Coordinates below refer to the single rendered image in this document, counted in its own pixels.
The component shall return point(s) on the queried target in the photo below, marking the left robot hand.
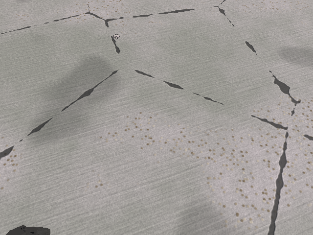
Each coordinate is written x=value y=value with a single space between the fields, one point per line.
x=23 y=230

